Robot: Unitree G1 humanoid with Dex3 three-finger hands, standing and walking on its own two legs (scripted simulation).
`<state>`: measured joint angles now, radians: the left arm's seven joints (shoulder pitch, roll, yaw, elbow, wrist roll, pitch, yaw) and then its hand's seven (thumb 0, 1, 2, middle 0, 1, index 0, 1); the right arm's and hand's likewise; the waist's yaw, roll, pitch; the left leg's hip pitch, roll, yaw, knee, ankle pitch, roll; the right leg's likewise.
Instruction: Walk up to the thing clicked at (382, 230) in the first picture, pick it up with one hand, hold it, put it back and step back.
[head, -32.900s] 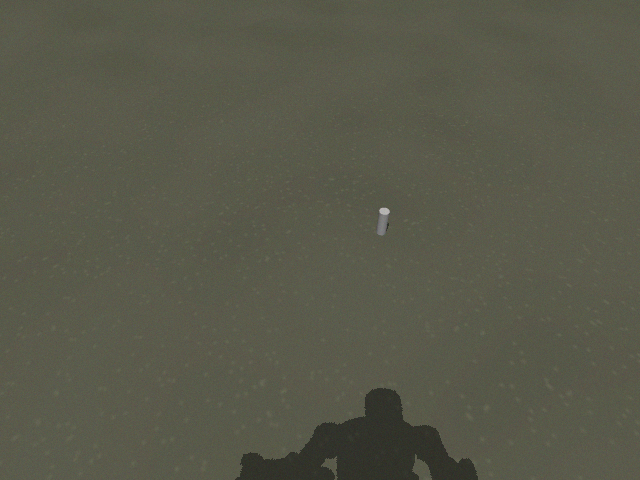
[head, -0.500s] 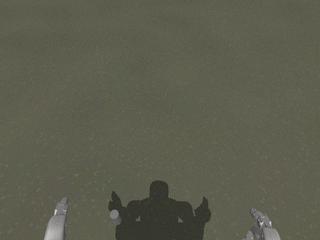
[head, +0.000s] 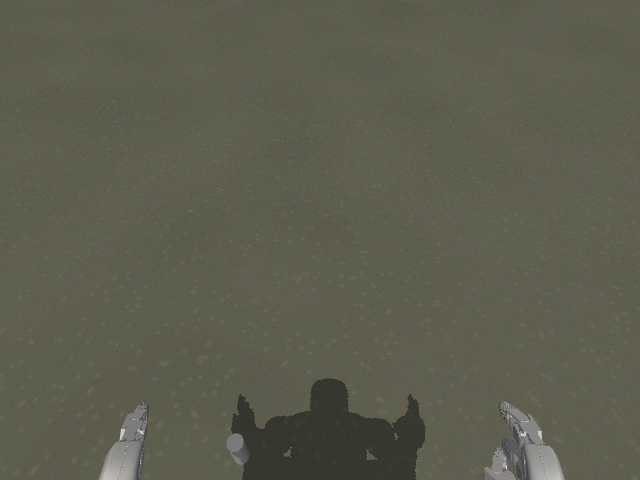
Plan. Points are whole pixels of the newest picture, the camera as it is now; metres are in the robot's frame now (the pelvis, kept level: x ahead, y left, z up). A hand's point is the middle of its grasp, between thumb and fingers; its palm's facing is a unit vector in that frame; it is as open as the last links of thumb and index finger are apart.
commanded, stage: home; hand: left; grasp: from the side
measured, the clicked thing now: (238, 449) +0.35 +0.22 -0.66
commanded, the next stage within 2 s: stand in 1.32 s
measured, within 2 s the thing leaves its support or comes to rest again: neither
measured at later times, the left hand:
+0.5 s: hand out of the picture +0.16 +0.17 -0.06, palm faces +0.09 -0.96 -0.28, open 17.5 cm
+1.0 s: hand out of the picture +0.16 +0.18 -0.05, palm faces +0.10 -0.96 -0.27, open 17.5 cm
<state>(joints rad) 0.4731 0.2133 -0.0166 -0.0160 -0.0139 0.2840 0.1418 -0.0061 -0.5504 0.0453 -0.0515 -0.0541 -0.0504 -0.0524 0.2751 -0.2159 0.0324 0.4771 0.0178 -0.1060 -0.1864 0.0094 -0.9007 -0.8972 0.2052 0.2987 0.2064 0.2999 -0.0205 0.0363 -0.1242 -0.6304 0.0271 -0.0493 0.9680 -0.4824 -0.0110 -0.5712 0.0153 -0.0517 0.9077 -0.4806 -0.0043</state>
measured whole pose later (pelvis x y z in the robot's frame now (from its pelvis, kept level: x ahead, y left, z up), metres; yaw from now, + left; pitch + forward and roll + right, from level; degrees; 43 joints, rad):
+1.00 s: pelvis -0.01 +0.00 +0.00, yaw +0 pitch +7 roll -2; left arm 0.46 0.20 -0.01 0.02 -0.01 0.25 0.13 -0.01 -0.55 0.05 -0.05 -0.06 -0.05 -0.05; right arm 0.28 -0.21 0.03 0.50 0.02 -0.12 -0.18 0.01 -0.90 -0.90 0.20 0.30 0.21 0.30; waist -0.02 0.03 -0.11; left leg -0.62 0.03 -0.04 0.94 -0.46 -0.01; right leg -0.56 0.02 -0.05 0.89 -0.46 -0.01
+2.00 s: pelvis -0.02 +0.00 +0.03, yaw +0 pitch +0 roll +0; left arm 0.24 0.32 0.02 0.73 0.05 0.01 0.02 0.01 0.80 0.87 -0.20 -0.30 -0.20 -0.30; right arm 0.20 -0.30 -0.04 0.86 -0.05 -0.02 -0.02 0.01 -0.90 -0.90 0.21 0.30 0.21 0.30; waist 0.01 -0.01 0.02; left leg -0.37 0.00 -0.01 0.72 -0.35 0.01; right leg -0.35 -0.02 -0.01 0.72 -0.38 0.00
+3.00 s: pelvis -0.03 +0.00 +0.06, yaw +0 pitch -3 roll +0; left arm 0.13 0.32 0.00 1.16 0.02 -0.02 0.01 0.01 0.90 0.89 -0.20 -0.30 -0.20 -0.30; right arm 0.14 -0.32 -0.01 1.16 -0.01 0.00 0.00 0.00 -0.91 -0.90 0.20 0.30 0.20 0.30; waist 0.01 0.01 0.06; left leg -0.14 0.00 -0.01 0.34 -0.15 0.00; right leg -0.11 -0.01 -0.02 0.34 -0.17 0.01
